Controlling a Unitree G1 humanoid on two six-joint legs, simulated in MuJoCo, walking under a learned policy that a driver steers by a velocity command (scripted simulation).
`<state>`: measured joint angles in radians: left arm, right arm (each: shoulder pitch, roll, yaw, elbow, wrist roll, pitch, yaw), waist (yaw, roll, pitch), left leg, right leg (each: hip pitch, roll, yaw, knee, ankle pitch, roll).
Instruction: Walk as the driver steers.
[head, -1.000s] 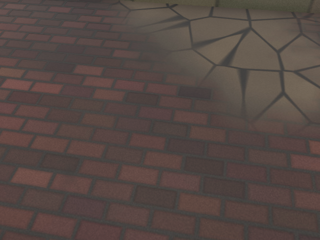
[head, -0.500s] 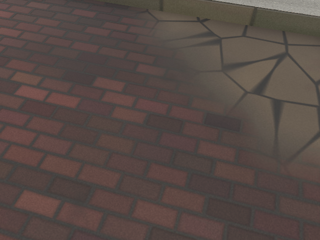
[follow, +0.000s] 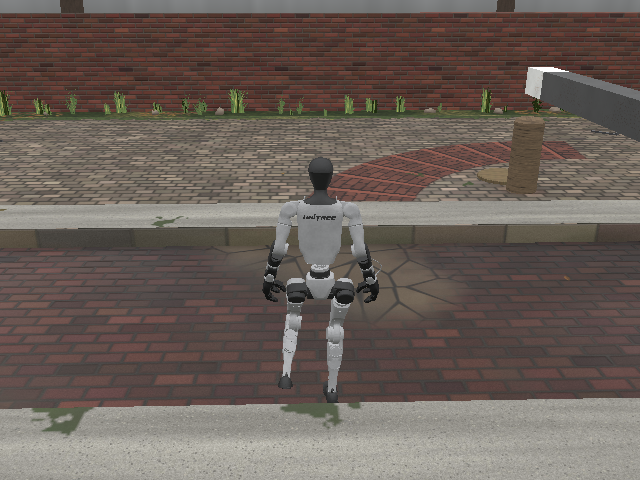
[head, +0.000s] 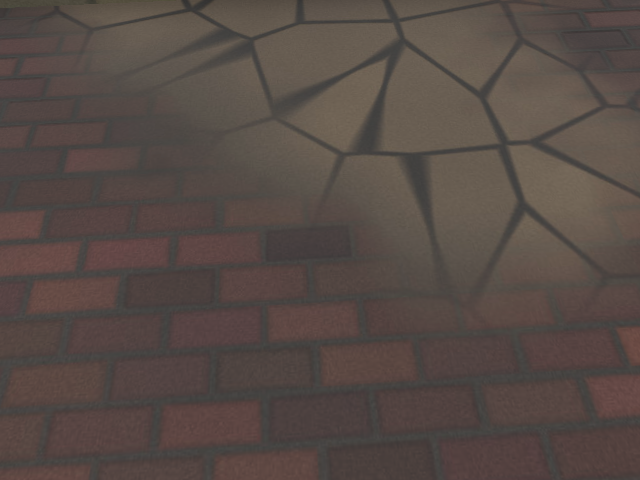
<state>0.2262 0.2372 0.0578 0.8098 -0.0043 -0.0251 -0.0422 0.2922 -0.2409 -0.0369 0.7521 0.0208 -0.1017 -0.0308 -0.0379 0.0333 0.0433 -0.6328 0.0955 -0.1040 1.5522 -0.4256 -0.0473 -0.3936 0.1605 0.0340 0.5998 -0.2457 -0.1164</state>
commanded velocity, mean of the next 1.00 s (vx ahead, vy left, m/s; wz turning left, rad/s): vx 0.50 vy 0.00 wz -0.05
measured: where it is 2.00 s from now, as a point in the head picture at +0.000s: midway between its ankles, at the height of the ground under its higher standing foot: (265, 239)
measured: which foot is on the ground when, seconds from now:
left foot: up 0.00-0.24, down 0.26-0.76, up 0.78-1.00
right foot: down 0.00-0.26, up 0.28-0.72, down 0.74-1.00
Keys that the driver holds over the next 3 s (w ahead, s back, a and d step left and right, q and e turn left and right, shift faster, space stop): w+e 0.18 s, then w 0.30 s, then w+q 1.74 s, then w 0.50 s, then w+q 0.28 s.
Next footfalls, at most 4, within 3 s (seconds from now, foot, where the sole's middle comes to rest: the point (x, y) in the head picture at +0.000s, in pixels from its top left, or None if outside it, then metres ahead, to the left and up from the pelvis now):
0.26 left None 0.33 0.13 -0.76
0.74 right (402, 439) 0.51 -0.15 -0.76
1.24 left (266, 323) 0.79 0.13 -0.76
1.76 right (305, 213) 1.12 0.04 -0.76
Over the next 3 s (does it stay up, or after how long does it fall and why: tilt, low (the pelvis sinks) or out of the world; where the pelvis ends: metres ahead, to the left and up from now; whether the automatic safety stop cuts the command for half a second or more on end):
stays up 1.44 0.53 0.02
